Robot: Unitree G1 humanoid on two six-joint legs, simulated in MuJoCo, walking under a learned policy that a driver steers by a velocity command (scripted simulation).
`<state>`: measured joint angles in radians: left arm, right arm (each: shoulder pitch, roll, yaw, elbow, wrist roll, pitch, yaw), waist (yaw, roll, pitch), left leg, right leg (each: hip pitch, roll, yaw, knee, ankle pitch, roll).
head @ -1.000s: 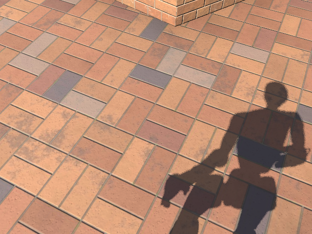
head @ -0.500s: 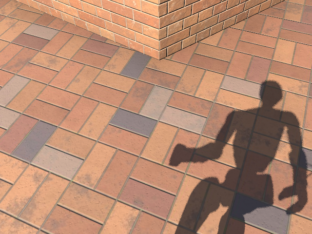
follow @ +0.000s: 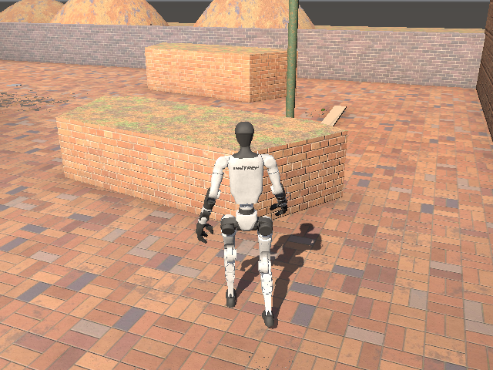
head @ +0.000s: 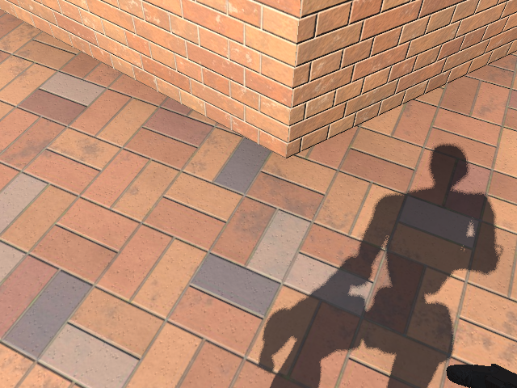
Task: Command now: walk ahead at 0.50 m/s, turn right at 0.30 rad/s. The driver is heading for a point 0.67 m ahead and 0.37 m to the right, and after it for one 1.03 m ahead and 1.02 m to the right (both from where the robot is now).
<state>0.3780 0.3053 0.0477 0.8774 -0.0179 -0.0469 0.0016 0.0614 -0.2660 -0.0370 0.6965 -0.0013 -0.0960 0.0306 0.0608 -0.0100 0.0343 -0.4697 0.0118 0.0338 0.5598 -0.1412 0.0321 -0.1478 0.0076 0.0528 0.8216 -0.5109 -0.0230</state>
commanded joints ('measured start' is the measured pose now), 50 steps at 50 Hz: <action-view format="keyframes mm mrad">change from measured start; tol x32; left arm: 1 -52 146 28 -112 -34 -38 -2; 19 -354 24 16 -265 -3 12 -57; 24 77 204 114 -184 -8 35 -32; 50 98 45 16 -250 -17 -11 10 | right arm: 1 298 -157 -54 25 5 4 -16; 43 -134 -127 -31 -70 6 -20 -8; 50 320 -290 -93 34 -17 -28 -18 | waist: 1 -168 153 -194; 25 -11 -275 -256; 47 -77 -117 -72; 50 -113 337 -352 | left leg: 1 669 354 -521 -268 -248 171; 17 488 262 124 -415 259 126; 23 522 241 210 84 828 46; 24 301 197 210 374 574 0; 25 -159 -15 139 730 -381 -66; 26 -272 -48 -114 850 -473 -53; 39 -55 20 -83 58 195 -116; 47 184 -14 -91 -136 74 -24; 50 833 440 -882 -260 -364 249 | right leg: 1 -616 -51 71 450 40 -18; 14 -510 -132 -24 -54 557 24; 23 -126 45 -177 -238 359 -128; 26 550 -341 795 -515 99 -412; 34 -49 -157 262 -603 635 -279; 46 22 -142 380 -409 440 -167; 50 -592 73 126 421 -110 -4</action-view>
